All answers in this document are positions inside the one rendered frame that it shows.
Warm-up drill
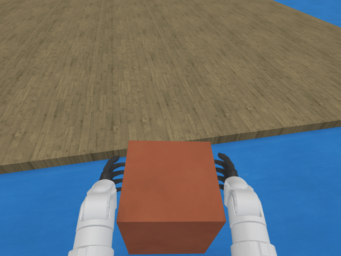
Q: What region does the left robot forearm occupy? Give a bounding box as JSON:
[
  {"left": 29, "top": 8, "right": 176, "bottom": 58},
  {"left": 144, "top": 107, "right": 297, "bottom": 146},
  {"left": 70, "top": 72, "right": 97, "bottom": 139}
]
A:
[{"left": 68, "top": 179, "right": 117, "bottom": 256}]

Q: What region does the left robot hand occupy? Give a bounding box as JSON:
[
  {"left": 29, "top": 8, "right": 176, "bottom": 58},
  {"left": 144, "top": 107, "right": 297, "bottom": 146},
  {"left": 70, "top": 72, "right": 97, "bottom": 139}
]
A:
[{"left": 99, "top": 156, "right": 125, "bottom": 192}]

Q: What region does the carton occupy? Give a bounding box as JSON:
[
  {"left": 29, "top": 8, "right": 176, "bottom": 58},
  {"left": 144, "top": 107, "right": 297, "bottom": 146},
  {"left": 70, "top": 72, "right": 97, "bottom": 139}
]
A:
[{"left": 116, "top": 140, "right": 226, "bottom": 254}]

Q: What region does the right robot forearm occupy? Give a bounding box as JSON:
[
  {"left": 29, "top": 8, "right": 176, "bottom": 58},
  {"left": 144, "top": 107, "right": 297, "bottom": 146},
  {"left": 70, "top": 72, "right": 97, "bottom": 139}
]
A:
[{"left": 224, "top": 177, "right": 277, "bottom": 256}]

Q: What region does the right robot hand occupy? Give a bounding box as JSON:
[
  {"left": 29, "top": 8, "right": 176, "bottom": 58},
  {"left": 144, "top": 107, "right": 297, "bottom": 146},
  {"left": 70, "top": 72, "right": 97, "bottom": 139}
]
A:
[{"left": 214, "top": 153, "right": 238, "bottom": 190}]

